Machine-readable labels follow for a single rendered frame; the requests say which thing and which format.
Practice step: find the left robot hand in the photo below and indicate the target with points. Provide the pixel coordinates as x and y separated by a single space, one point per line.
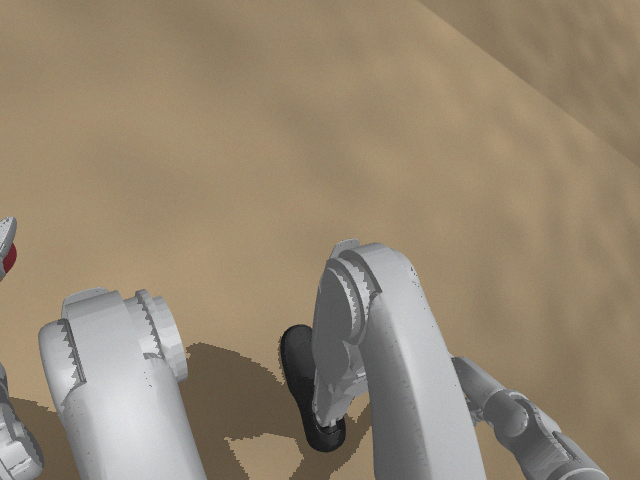
7 233

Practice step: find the can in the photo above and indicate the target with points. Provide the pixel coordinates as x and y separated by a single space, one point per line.
10 259

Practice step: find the right robot hand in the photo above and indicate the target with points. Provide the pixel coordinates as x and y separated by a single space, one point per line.
477 385

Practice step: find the right robot arm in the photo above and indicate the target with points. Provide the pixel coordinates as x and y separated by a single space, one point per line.
536 440

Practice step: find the left robot arm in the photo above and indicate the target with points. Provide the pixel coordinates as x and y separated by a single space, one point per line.
21 457

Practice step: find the right robot foot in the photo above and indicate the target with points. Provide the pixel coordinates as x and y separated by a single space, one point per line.
299 368

